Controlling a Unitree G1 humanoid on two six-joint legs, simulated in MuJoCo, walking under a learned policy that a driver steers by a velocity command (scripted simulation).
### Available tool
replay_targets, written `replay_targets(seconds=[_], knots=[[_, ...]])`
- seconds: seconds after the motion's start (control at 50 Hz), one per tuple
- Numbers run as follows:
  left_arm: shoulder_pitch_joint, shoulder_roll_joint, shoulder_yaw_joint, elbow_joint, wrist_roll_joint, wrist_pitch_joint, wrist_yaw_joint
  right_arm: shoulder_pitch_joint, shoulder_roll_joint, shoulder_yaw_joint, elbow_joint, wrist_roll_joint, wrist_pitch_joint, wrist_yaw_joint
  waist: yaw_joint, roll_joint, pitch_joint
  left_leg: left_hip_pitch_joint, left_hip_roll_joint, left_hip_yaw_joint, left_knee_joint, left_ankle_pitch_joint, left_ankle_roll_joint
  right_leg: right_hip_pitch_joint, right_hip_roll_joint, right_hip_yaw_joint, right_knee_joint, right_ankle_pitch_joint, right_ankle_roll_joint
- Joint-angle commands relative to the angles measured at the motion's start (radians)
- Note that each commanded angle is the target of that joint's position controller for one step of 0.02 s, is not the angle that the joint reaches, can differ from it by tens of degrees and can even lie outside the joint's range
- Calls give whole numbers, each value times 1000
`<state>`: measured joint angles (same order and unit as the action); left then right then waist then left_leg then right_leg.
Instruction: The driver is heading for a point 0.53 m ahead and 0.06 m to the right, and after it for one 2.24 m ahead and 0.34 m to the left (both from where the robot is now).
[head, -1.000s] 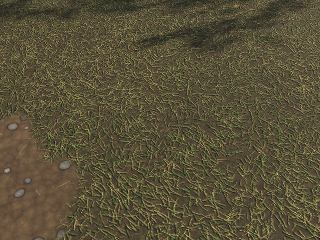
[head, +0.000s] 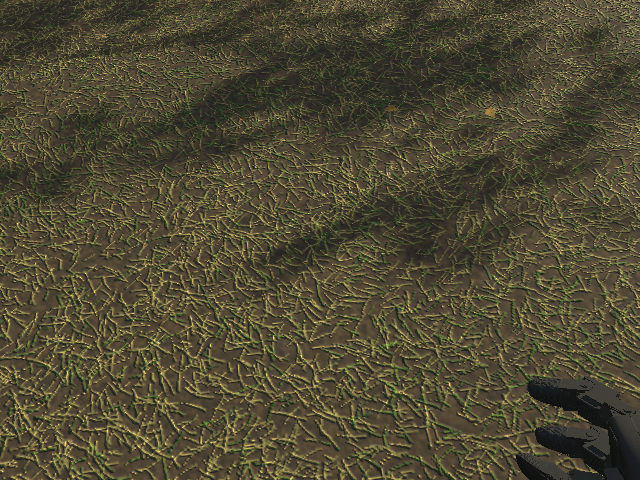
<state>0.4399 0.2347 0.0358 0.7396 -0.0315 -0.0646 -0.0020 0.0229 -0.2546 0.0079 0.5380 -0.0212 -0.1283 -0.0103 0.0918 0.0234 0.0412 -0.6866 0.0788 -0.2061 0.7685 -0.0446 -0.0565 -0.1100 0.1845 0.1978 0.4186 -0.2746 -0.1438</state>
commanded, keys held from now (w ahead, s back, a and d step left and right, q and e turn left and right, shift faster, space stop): w+e+shift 0.38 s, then w+q+shift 0.62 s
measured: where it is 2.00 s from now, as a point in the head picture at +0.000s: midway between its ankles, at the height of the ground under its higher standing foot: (412, 121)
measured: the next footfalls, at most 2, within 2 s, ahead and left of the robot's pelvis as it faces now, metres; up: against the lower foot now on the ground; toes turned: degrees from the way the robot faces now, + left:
left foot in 0.14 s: +0.34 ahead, +0.19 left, +0.00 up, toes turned -18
right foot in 0.60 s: +0.64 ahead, -0.23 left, +0.00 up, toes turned -27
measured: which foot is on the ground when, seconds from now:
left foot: up 0.00-0.12, down 0.14-0.62, up 0.64-1.00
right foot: down 0.00-0.14, up 0.16-0.58, down 0.60-1.00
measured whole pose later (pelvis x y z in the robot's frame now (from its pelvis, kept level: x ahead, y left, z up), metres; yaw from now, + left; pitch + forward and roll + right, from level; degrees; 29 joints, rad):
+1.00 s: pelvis +0.83 -0.16 -0.03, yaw -9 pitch -1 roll -4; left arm 0.38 0.28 0.07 0.82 0.01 -0.09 0.00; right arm 0.12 -0.29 -0.04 0.70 0.04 -0.03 0.06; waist 0.06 0.01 0.05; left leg -0.78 0.11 0.08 0.82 0.10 0.08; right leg 0.27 0.03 -0.31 0.23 -0.45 0.05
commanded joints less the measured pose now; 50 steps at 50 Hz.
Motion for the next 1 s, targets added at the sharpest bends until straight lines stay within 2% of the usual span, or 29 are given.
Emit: replay_targets(seconds=[0.02, 0.08, 0.1, 0.12, 0.14, 0.16, 0.18, 0.2, 0.22, 0.24, 0.26, 0.32, 0.38, 0.44, 0.52, 0.56, 0.58, 0.6, 0.62, 0.64, 0.66, 0.68, 0.7, 0.72, 0.74, 0.78, 0.88, 0.94, 1.0], knots=[[-46, 185, 57, -54, -18, -7, 17, -107, -78, -37, -88, 33, -12, -1, 2, -98, 11, 370, -121, 128, -207, 157, -45, -332, -130, 214, -165, -25, -82], [-45, 165, 61, -39, -23, 2, 24, -95, -143, -71, -85, 64, -25, 2, -17, -146, -9, 361, -103, 71, -313, 88, -28, -119, -173, 291, -35, 32, -47], [-62, 168, 63, -42, -16, 7, 23, -24, -172, -90, -68, 68, -32, 2, -64, -155, -50, 426, -104, 81, -317, 37, -6, -73, -184, 296, 52, 159, -27], [-92, 168, 61, -53, 0, 10, 16, 137, -204, -114, -39, 71, -35, 0, -162, -152, -154, 590, -77, 88, -294, -10, 28, -62, -163, 254, 239, 312, 9], [-127, 105, 36, -90, 37, 13, 5, 391, -235, -125, -1, 68, -26, -9, -275, -111, -344, 930, 58, -17, -184, -182, 75, -221, -142, 180, 555, 255, 38], [74, -22, -4, -132, -10, 1, -6, 458, -326, -134, 29, 16, -19, 5, -150, 390, -509, 1272, 331, -632, -381, -605, 268, -587, -24, 63, 912, -326, 86], [45, 64, -8, -124, -55, 5, 7, 415, -259, -130, 22, 19, -10, 15, -175, 416, -421, 1207, 366, -813, -475, -915, 271, -758, -152, 3, 1050, -225, 87], [-87, 146, 10, -128, -33, 11, 12, 364, -180, -116, 9, 27, -1, 7, -217, 246, -251, 1070, 307, -624, -484, -809, 226, -800, -187, -40, 1071, -129, 91], [-174, 171, 19, -141, -3, 13, 11, 349, -164, -110, 32, 20, 10, 3, -221, 65, -149, 938, 258, -436, -478, -585, 196, -772, -220, -71, 1039, -74, 91], [-248, 159, 21, -168, 18, 9, 5, 343, -159, -107, 55, 7, 15, 3, -213, -3, -67, 825, 217, -304, -484, -403, 186, -752, -251, -78, 992, -44, 88], [-254, 141, 23, -182, 8, 13, -5, 322, -139, -99, 77, -2, 13, 2, -177, 25, -27, 741, 192, -208, -500, -304, 181, -713, -286, -70, 958, -21, 86], [-255, 87, 12, -211, -22, 42, -19, 303, -77, -82, 137, 26, 8, 15, -129, 75, 17, 657, 173, -37, -539, -168, 178, -737, -343, -88, 936, -24, 78], [-293, 85, 3, -236, -8, 43, -31, 260, -119, -90, 163, 18, 7, 10, -96, 42, 72, 586, 163, 126, -595, -19, 179, -769, -351, -104, 858, 103, 102], [-405, 62, -15, -259, 2, 19, -40, 348, -143, -84, 212, 14, -3, 14, -128, -34, 129, 529, 129, 210, -670, 54, 188, -678, -289, -133, 594, 257, 84], [-562, 73, -14, -307, 10, -25, -74, 449, -222, -82, 285, 51, 19, 16, -133, -30, 148, 674, 169, 230, -689, 420, 215, -534, -212, -266, 274, 270, 40], [-490, 140, 19, -305, 11, -26, -67, 466, -267, -81, 311, 41, 30, 9, -54, 83, 35, 763, 200, 228, -518, 899, 210, -344, -147, -280, 244, 181, 19], [-331, 198, 48, -274, 7, -18, -52, 459, -286, -80, 326, 33, 39, 4, 45, 144, -68, 749, 200, 221, -341, 1034, 199, -141, -130, -264, 227, 149, -2], [-98, 236, 75, -217, 4, -6, -32, 405, -290, -76, 320, 32, 43, 0, 186, 152, -162, 570, 156, 243, -73, 950, 163, 180, -171, -225, 171, 203, -16], [72, 325, 93, -161, 13, 6, -4, 446, -159, -42, 279, -1, 34, 2, 161, -32, -341, 260, 41, 202, 320, 117, 132, 576, -419, 76, 267, 110, -13], [68, 329, 83, -167, 51, -13, -14, 583, -47, -10, 263, 55, 6, 13, 59, -288, -613, 79, -75, 50, 617, -410, 129, 726, -613, 564, 45, -298, -132], [56, 222, 65, -147, 54, -22, -22, 421, -164, -47, 246, 99, -3, 9, 105, -172, -450, -29, -39, 21, 678, -369, 133, 580, -566, 559, -102, -413, -89], [3, 184, 53, -121, 43, -29, -23, 326, -149, -52, 206, 114, -1, 4, 76, -142, -223, -117, -9, 65, 674, -309, 123, 416, -547, 399, -125, -332, -72], [-59, 160, 48, -99, 43, -39, -25, 296, -115, -46, 200, 95, 9, -1, 21, -52, -116, -96, 40, 81, 642, -251, 114, 247, -530, 278, -152, -174, -64], [-114, 109, 39, -87, 55, -50, -29, 311, -102, -53, 211, 72, 29, -2, -34, -55, -69, -34, 78, 80, 608, -197, 110, 116, -489, 158, -171, -83, -48], [-152, 78, 35, -75, 62, -57, -30, 370, -71, -53, 226, 75, 54, 6, -85, -105, -59, 35, 105, 73, 601, -171, 103, 27, -480, 73, -196, -37, -42], [-218, 47, 36, -50, 39, -62, -34, 369, -38, -54, 228, 82, 96, 12, -125, -110, 11, 43, 136, 78, 562, -199, 94, -73, -464, -87, -254, 68, -12], [-257, 106, 49, -31, 56, -70, -2, 222, -46, -50, 163, 56, 106, 29, -140, -60, 120, -31, 112, 152, 335, 82, 80, -124, -383, -379, -318, 240, 16], [-209, 182, 64, -19, 41, -65, 12, 112, -66, -48, 128, 51, 92, 64, -103, 11, 138, 29, 71, 248, 97, 217, 125, -20, -385, -467, -335, 329, 44], [-201, 279, 85, -22, 29, -33, 13, 156, -138, -79, 113, 68, 93, 79, -157, -62, 46, 177, -56, 384, 26, 129, 174, 179, -408, -492, -152, 1019, 72]])
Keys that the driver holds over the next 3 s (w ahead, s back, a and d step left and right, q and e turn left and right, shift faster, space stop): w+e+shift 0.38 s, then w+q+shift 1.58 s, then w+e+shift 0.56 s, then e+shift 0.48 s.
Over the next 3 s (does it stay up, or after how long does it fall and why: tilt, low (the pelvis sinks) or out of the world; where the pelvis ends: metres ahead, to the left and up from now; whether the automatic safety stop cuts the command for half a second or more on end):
stays up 2.18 0.58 -0.17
